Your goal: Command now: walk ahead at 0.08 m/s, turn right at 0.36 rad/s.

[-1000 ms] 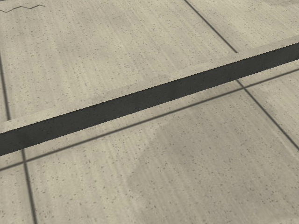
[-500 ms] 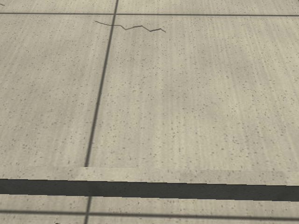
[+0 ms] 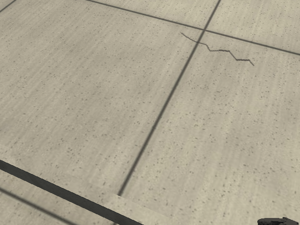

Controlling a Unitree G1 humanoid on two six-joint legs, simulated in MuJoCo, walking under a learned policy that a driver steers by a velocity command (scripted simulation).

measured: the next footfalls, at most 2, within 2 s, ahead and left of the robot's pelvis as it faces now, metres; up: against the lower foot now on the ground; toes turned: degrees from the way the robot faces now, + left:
left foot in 0.08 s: +0.05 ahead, +0.09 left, +0.00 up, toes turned -8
right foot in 0.60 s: -0.03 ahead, -0.15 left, +0.00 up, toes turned -36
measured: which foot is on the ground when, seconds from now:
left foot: up 0.00-0.06, down 0.08-0.60, up 0.62-1.00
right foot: down 0.00-0.08, up 0.10-0.58, down 0.60-1.00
